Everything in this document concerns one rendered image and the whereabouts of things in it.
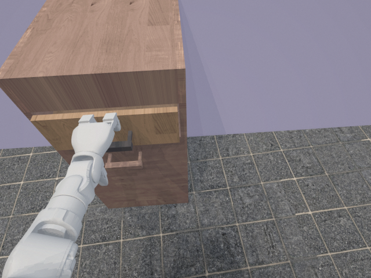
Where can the left robot upper arm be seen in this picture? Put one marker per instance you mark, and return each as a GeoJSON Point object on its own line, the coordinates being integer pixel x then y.
{"type": "Point", "coordinates": [44, 256]}

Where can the drawer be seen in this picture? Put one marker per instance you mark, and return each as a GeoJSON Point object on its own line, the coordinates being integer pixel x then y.
{"type": "Point", "coordinates": [150, 124]}

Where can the handle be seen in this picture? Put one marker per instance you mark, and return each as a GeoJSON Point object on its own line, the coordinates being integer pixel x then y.
{"type": "Point", "coordinates": [122, 145]}
{"type": "Point", "coordinates": [124, 165]}

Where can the left robot forearm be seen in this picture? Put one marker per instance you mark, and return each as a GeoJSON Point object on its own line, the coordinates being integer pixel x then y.
{"type": "Point", "coordinates": [63, 215]}

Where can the left robot hand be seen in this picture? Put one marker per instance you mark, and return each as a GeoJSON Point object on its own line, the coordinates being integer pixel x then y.
{"type": "Point", "coordinates": [95, 137]}

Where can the cabinet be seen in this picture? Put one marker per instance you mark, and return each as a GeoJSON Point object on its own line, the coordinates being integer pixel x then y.
{"type": "Point", "coordinates": [87, 54]}

